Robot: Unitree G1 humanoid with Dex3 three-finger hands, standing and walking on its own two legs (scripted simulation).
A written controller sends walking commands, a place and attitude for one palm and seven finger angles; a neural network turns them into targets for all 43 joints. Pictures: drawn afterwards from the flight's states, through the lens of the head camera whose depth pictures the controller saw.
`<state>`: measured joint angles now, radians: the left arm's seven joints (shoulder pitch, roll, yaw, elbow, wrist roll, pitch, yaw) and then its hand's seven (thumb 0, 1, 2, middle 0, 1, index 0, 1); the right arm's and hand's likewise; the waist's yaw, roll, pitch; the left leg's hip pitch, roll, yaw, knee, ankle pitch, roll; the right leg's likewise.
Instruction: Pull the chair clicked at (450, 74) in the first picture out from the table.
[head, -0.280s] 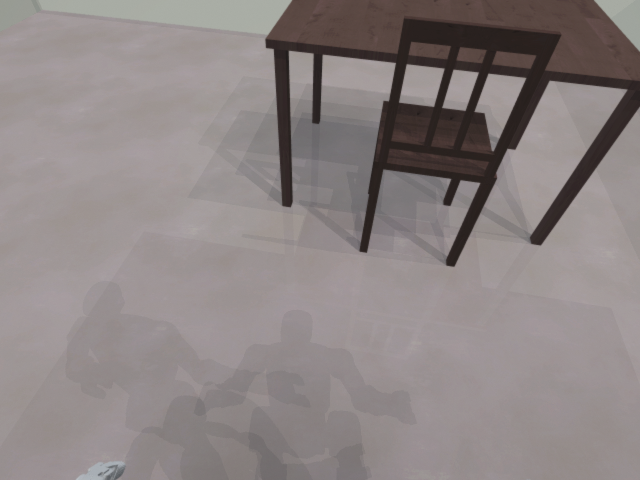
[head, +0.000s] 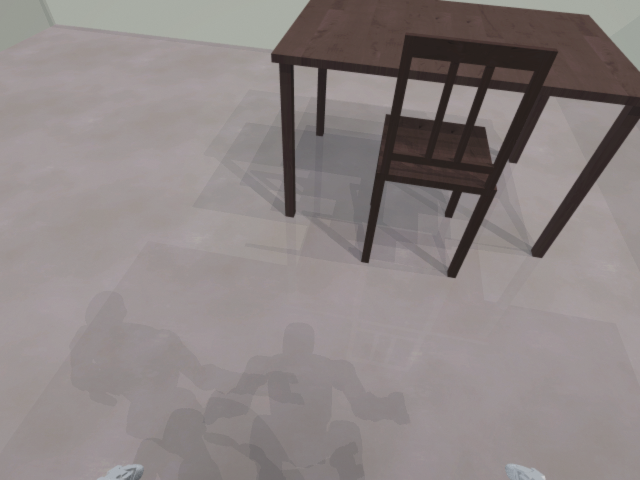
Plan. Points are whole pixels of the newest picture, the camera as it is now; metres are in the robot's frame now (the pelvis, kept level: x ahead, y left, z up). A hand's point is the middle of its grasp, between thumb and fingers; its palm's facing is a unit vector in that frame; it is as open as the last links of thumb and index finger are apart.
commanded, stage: stand and wait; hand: left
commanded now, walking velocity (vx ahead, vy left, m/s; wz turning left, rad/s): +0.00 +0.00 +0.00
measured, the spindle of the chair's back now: (440, 113) +1.09 -0.28 -0.07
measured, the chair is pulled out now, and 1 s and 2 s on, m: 0.00 0.00 0.00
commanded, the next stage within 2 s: look at it before walking up in 0.58 s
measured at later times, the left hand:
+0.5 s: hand out of the picture +0.04 +0.24 -0.15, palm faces -0.03 -0.94 -0.34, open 7.4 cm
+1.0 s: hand out of the picture +0.05 +0.22 -0.15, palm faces -0.05 -0.94 -0.33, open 7.4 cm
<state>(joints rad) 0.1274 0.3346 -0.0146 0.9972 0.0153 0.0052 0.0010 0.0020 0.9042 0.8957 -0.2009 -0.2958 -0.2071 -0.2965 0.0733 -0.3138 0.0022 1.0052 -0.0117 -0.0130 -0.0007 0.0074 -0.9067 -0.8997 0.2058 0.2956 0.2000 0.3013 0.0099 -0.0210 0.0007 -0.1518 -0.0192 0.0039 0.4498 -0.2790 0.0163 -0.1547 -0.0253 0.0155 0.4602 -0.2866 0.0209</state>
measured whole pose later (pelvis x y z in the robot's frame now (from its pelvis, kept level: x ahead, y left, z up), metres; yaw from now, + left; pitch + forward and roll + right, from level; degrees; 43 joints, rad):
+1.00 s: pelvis -0.02 -0.02 +0.01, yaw -1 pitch -1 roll +0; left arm 0.15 0.34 -0.01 1.08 0.02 0.00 0.00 0.00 0.90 0.90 -0.20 -0.30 -0.21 -0.30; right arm 0.13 -0.33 0.00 1.11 -0.01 -0.01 0.00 0.01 -0.91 -0.90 0.20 0.30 0.20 0.30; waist 0.00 0.00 0.02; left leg -0.14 0.02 0.01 0.37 -0.20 -0.01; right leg -0.16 0.01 0.02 0.39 -0.21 -0.01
